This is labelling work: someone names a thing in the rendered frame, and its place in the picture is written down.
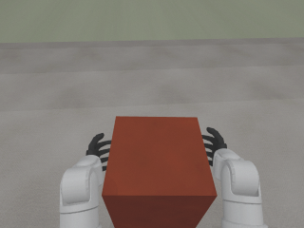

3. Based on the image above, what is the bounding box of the left robot forearm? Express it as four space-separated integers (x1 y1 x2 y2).
59 155 104 228

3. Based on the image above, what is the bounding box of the right robot forearm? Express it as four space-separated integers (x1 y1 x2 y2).
213 148 269 228

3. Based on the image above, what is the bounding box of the robot right hand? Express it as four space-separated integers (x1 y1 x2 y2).
201 127 227 166

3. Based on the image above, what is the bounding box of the carton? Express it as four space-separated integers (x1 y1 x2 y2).
102 116 218 228

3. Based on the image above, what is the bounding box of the robot left hand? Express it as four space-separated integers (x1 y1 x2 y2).
85 133 112 171

